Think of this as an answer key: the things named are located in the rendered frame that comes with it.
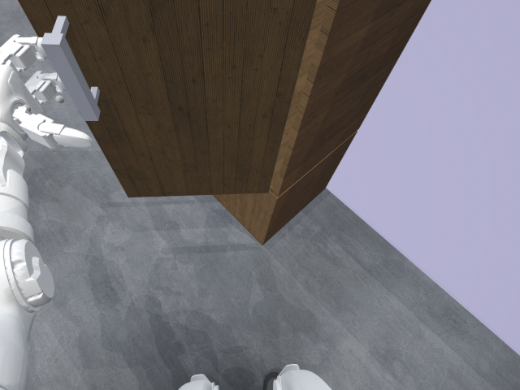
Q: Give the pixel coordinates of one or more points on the left robot forearm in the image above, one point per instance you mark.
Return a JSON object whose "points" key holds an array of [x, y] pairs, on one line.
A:
{"points": [[14, 199]]}

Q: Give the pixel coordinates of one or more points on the left robot hand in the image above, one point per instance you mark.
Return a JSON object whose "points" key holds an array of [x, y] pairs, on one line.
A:
{"points": [[17, 55]]}

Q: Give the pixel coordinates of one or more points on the handle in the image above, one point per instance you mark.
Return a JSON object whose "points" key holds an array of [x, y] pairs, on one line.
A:
{"points": [[60, 55]]}

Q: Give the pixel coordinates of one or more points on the left robot upper arm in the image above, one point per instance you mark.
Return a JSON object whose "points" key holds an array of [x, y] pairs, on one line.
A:
{"points": [[25, 285]]}

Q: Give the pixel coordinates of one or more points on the right robot shin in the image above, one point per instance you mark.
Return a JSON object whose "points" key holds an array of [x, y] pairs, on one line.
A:
{"points": [[290, 367]]}

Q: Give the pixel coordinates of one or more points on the robot shin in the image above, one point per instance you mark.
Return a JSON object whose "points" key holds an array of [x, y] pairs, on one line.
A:
{"points": [[198, 377], [290, 367]]}

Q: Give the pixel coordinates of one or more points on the cupboard door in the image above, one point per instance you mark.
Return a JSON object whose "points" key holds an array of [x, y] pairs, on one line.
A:
{"points": [[194, 94]]}

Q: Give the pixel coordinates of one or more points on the left robot shin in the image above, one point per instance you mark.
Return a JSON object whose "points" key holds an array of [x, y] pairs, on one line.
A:
{"points": [[198, 377]]}

